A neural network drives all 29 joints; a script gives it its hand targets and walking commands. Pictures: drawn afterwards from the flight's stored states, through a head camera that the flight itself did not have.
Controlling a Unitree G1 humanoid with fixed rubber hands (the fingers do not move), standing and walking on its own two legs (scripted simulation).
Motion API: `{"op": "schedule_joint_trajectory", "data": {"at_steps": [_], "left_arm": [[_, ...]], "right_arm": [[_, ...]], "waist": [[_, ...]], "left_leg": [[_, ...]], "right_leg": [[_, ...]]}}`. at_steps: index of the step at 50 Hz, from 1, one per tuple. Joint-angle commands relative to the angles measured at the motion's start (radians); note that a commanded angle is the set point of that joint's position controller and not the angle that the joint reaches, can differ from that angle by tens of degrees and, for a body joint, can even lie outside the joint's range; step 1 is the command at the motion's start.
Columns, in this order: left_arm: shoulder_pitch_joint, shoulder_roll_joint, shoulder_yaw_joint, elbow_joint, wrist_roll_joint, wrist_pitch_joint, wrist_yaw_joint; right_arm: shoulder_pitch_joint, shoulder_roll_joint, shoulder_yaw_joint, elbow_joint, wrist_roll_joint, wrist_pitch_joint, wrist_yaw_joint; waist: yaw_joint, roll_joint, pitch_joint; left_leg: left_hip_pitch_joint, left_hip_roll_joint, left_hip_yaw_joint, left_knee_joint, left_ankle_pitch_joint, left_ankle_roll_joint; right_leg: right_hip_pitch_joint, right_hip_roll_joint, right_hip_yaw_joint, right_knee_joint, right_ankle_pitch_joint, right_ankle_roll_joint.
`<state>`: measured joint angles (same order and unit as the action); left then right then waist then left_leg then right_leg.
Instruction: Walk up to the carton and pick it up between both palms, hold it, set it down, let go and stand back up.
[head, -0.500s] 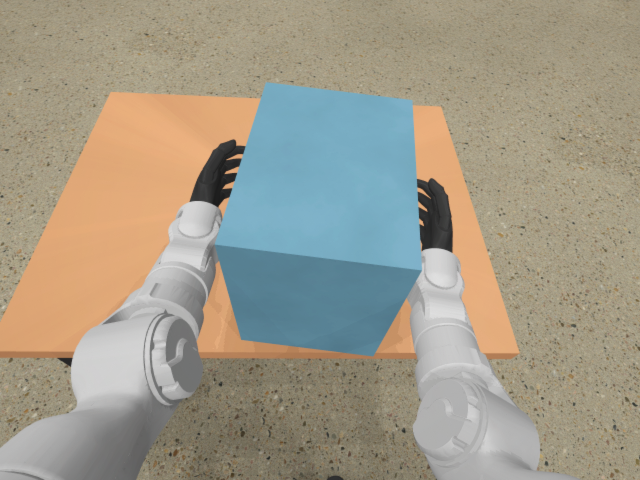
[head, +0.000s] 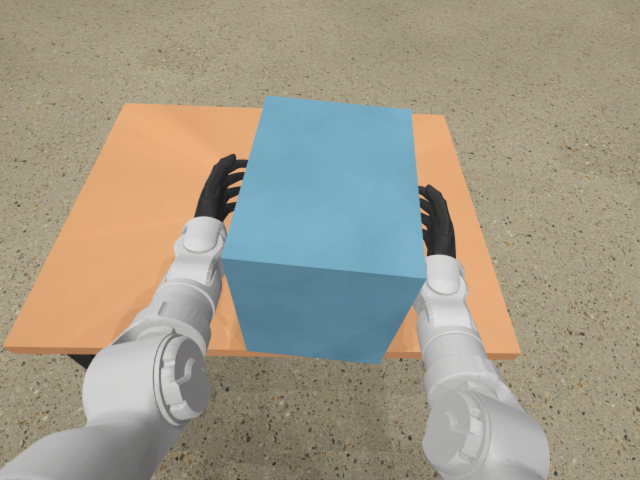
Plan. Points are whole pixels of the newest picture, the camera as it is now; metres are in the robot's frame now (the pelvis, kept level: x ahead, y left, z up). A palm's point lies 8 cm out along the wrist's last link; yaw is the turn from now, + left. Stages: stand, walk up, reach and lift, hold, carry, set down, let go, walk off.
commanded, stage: reach and lift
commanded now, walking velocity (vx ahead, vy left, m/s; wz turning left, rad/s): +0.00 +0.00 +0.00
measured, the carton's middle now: (325, 235) +0.45 -0.02 +0.01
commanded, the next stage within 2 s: none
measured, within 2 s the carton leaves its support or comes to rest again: leaves its support in 0.08 s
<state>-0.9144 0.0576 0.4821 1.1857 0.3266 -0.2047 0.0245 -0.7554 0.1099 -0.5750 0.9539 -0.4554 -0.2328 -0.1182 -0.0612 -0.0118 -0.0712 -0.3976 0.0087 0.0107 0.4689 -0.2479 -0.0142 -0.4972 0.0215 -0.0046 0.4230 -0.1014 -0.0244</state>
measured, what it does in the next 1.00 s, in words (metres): stands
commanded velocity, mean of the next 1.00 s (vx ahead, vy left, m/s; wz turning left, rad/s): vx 0.00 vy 0.00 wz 0.00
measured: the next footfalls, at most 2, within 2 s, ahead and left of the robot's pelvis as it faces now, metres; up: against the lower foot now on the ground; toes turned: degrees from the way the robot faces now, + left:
none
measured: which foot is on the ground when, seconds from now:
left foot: down 0.00-1.00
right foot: down 0.00-1.00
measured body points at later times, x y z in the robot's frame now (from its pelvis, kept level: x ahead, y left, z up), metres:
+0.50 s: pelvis -0.01 +0.00 +0.00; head -0.01 +0.00 +0.45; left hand +0.43 +0.13 +0.13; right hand +0.40 -0.17 +0.12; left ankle -0.02 +0.13 -0.74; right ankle +0.06 -0.10 -0.74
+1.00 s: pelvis -0.02 +0.00 +0.00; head -0.06 +0.01 +0.45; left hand +0.40 +0.15 +0.19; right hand +0.38 -0.15 +0.17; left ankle -0.02 +0.12 -0.74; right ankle +0.06 -0.10 -0.74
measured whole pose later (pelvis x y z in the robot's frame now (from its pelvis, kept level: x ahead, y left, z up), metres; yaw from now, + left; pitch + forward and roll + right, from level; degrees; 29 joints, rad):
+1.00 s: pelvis -0.02 +0.00 +0.00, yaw +0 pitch -4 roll +1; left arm -0.88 0.00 0.46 0.71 0.30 0.37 -0.01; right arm -0.77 0.05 -0.30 0.80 -0.14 0.14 -0.13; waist -0.04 -0.05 -0.03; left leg -0.13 0.01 0.01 0.43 -0.24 -0.01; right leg -0.24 0.02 0.00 0.41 -0.11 -0.03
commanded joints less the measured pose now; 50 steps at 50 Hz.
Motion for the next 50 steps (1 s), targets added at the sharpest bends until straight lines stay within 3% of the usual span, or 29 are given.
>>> {"op": "schedule_joint_trajectory", "data": {"at_steps": [1, 4, 8, 9, 10, 11, 12, 13, 14, 15, 16, 18, 19, 21, 23, 24, 28, 29, 31, 33, 34, 38, 39, 40, 41, 42, 46, 48, 50], "left_arm": [[-0.457, -0.566, -0.3, -0.08, -0.029, -0.015, -0.092], [-0.445, -0.549, -0.271, -0.061, -0.026, -0.002, -0.093], [-0.518, -0.566, -0.313, -0.093, -0.056, 0.004, -0.087], [-0.503, -0.552, -0.304, -0.094, -0.059, 0.017, -0.093], [-0.523, -0.588, -0.34, -0.148, -0.067, 0.019, -0.087], [-0.512, -0.57, -0.319, -0.081, -0.057, 0.028, -0.084], [-0.506, -0.57, -0.316, -0.105, -0.068, 0.035, -0.091], [-0.5, -0.579, -0.347, -0.135, -0.082, 0.038, -0.084], [-0.565, -0.538, -0.296, -0.104, -0.062, 0.045, -0.091], [-0.535, -0.592, -0.341, -0.165, -0.08, 0.059, -0.084], [-0.519, -0.556, -0.323, -0.132, -0.065, 0.074, -0.088], [-0.564, -0.586, -0.369, -0.228, -0.098, 0.088, -0.083], [-0.515, -0.596, -0.357, -0.216, -0.099, 0.108, -0.083], [-0.541, -0.579, -0.317, -0.162, -0.069, 0.152, -0.09], [-0.531, -0.589, -0.342, -0.282, -0.086, 0.181, -0.096], [-0.517, -0.558, -0.318, -0.238, -0.076, 0.211, -0.108], [-0.541, -0.579, -0.339, -0.283, -0.07, 0.292, -0.115], [-0.544, -0.573, -0.317, -0.307, -0.057, 0.321, -0.118], [-0.499, -0.608, -0.343, -0.362, -0.073, 0.364, -0.115], [-0.495, -0.549, -0.285, -0.292, -0.046, 0.402, -0.135], [-0.462, -0.564, -0.293, -0.382, -0.045, 0.417, -0.135], [-0.437, -0.588, -0.333, -0.422, -0.058, 0.483, -0.143], [-0.395, -0.545, -0.284, -0.397, -0.028, 0.502, -0.153], [-0.435, -0.564, -0.298, -0.419, -0.034, 0.512, -0.152], [-0.431, -0.558, -0.28, -0.407, -0.03, 0.532, -0.164], [-0.456, -0.568, -0.294, -0.478, -0.02, 0.545, -0.161], [-0.422, -0.603, -0.36, -0.523, -0.074, 0.581, -0.161], [-0.423, -0.61, -0.373, -0.531, -0.065, 0.594, -0.16], [-0.423, -0.614, -0.406, -0.615, -0.077, 0.614, -0.16]], "right_arm": [[-0.541, 0.545, 0.419, -0.113, 0.055, -0.069, 0.149], [-0.572, 0.552, 0.444, -0.132, 0.093, -0.05, 0.154], [-0.584, 0.534, 0.445, -0.094, 0.096, -0.02, 0.154], [-0.579, 0.543, 0.446, -0.099, 0.099, -0.015, 0.153], [-0.597, 0.555, 0.477, -0.161, 0.128, -0.021, 0.15], [-0.603, 0.551, 0.474, -0.125, 0.124, 0.0, 0.154], [-0.613, 0.547, 0.467, -0.156, 0.136, 0.003, 0.154], [-0.624, 0.554, 0.524, -0.186, 0.166, 0.008, 0.152], [-0.624, 0.538, 0.474, -0.1, 0.138, 0.032, 0.15], [-0.608, 0.541, 0.501, -0.14, 0.156, 0.039, 0.159], [-0.639, 0.54, 0.519, -0.166, 0.18, 0.047, 0.155], [-0.654, 0.545, 0.535, -0.198, 0.205, 0.055, 0.15], [-0.686, 0.557, 0.567, -0.256, 0.234, 0.056, 0.146], [-0.699, 0.526, 0.537, -0.19, 0.243, 0.096, 0.152], [-0.652, 0.538, 0.565, -0.237, 0.257, 0.119, 0.145], [-0.687, 0.525, 0.567, -0.263, 0.278, 0.127, 0.137], [-0.719, 0.506, 0.541, -0.243, 0.31, 0.174, 0.134], [-0.712, 0.476, 0.504, -0.226, 0.304, 0.188, 0.132], [-0.782, 0.484, 0.569, -0.337, 0.347, 0.19, 0.127], [-0.792, 0.464, 0.52, -0.303, 0.317, 0.23, 0.125], [-0.804, 0.48, 0.577, -0.376, 0.343, 0.227, 0.122], [-0.792, 0.452, 0.589, -0.371, 0.4, 0.255, 0.113], [-0.783, 0.447, 0.589, -0.381, 0.388, 0.27, 0.108], [-0.762, 0.444, 0.56, -0.334, 0.38, 0.276, 0.111], [-0.76, 0.447, 0.566, -0.328, 0.38, 0.287, 0.109], [-0.802, 0.451, 0.582, -0.362, 0.402, 0.282, 0.11], [-0.881, 0.457, 0.644, -0.492, 0.449, 0.278, 0.099], [-0.859, 0.435, 0.627, -0.464, 0.447, 0.292, 0.093], [-0.834, 0.445, 0.659, -0.456, 0.473, 0.295, 0.095]], "waist": [[0.015, 0.034, -0.627], [0.044, 0.039, -0.63], [0.011, 0.035, -0.63], [0.023, 0.024, -0.615], [0.01, 0.027, -0.676], [0.024, 0.033, -0.606], [0.009, 0.004, -0.621], [0.026, 0.023, -0.651], [0.032, -0.005, -0.553], [0.015, 0.026, -0.582], [0.041, 0.019, -0.556], [0.02, 0.045, -0.6], [0.037, 0.003, -0.613], [0.031, 0.01, -0.479], [0.038, 0.0, -0.54], [0.046, -0.003, -0.505], [0.037, 0.033, -0.359], [0.014, 0.036, -0.329], [0.039, 0.018, -0.37], [0.029, -0.02, -0.283], [0.058, -0.029, -0.357], [0.028, 0.001, -0.316], [0.046, -0.04, -0.264], [0.027, -0.009, -0.231], [0.028, -0.039, -0.185], [0.049, 0.0, -0.217], [0.034, 0.003, -0.325], [0.002, 0.007, -0.311], [0.024, 0.038, -0.343]], "left_leg": [[-0.104, -0.039, 0.058, -0.158, 0.142, 0.0], [-0.096, -0.047, 0.063, -0.158, 0.148, 0.008], [-0.087, -0.039, 0.059, -0.177, 0.104, 0.01], [-0.088, -0.038, 0.061, -0.173, 0.1, 0.017], [-0.051, -0.04, 0.053, -0.164, 0.162, 0.007], [-0.065, -0.035, 0.048, -0.174, 0.112, 0.01], [-0.064, -0.043, 0.047, -0.167, 0.105, 0.014], [-0.056, -0.041, 0.054, -0.171, 0.112, 0.017], [-0.1, -0.046, 0.053, -0.2, -0.004, 0.03], [-0.044, -0.041, 0.053, -0.193, 0.084, 0.016], [-0.065, -0.044, 0.051, -0.192, 0.058, 0.019], [-0.027, -0.046, 0.044, -0.185, 0.108, 0.014], [-0.016, -0.04, 0.042, -0.173, 0.127, 0.016], [-0.018, -0.037, 0.038, -0.201, 0.05, 0.023], [0.021, -0.043, 0.043, -0.194, 0.122, 0.021], [0.014, -0.045, 0.04, -0.201, 0.092, 0.031], [0.045, -0.043, 0.045, -0.212, 0.053, 0.016], [0.047, -0.042, 0.034, -0.223, 0.033, 0.012], [0.089, -0.046, 0.037, -0.201, 0.112, 0.012], [0.061, -0.045, 0.033, -0.226, -0.005, 0.03], [0.079, -0.051, 0.044, -0.213, 0.075, 0.032], [0.11, -0.054, 0.027, -0.21, 0.094, 0.021], [0.094, -0.056, 0.034, -0.213, 0.064, 0.037], [0.098, -0.056, 0.031, -0.225, 0.049, 0.025], [0.103, -0.056, 0.033, -0.23, 0.015, 0.032], [0.122, -0.056, 0.038, -0.229, 0.049, 0.027], [0.136, -0.064, 0.032, -0.201, 0.096, 0.025], [0.167, -0.057, 0.019, -0.197, 0.118, 0.016], [0.179, -0.062, 0.024, -0.191, 0.15, 0.012]], "right_leg": [[0.796, -0.03, -0.039, -0.002, 0.417, 0.022], [0.795, -0.032, -0.027, -0.008, 0.389, 0.019], [0.792, -0.028, -0.038, -0.016, 0.332, 0.022], [0.783, -0.027, -0.032, -0.02, 0.323, 0.019], [0.813, -0.018, -0.032, -0.012, 0.392, 0.017], [0.764, -0.017, -0.035, -0.019, 0.306, 0.019], [0.784, -0.02, -0.031, -0.027, 0.302, 0.023], [0.803, -0.026, -0.022, -0.019, 0.32, 0.023], [0.779, -0.032, -0.014, -0.033, 0.188, 0.028], [0.802, -0.022, -0.027, -0.03, 0.264, 0.021], [0.802, -0.028, -0.019, -0.031, 0.238, 0.019], [0.811, -0.021, -0.019, -0.031, 0.288, 0.02], [0.811, -0.011, -0.025, -0.032, 0.289, 0.023], [0.755, -0.014, -0.016, -0.056, 0.169, 0.021], [0.827, -0.013, -0.013, -0.051, 0.244, 0.021], [0.815, -0.02, -0.008, -0.06, 0.208, 0.026], [0.754, -0.015, -0.01, -0.082, 0.122, 0.024], [0.74, -0.007, -0.017, -0.095, 0.072, 0.021], [0.794, -0.004, -0.018, -0.082, 0.166, 0.027], [0.751, -0.011, -0.008, -0.105, 0.038, 0.031], [0.821, -0.013, -0.008, -0.087, 0.128, 0.044], [0.807, -0.008, -0.017, -0.093, 0.145, 0.046], [0.812, -0.013, -0.006, -0.099, 0.134, 0.053], [0.794, -0.008, -0.019, -0.101, 0.096, 0.049], [0.782, -0.018, -0.017, -0.111, 0.061, 0.052], [0.792, -0.012, -0.024, -0.11, 0.058, 0.049], [0.808, -0.015, -0.026, -0.105, 0.113, 0.051], [0.787, 0.006, -0.043, -0.114, 0.109, 0.046], [0.819, -0.002, -0.04, -0.098, 0.136, 0.045]]}}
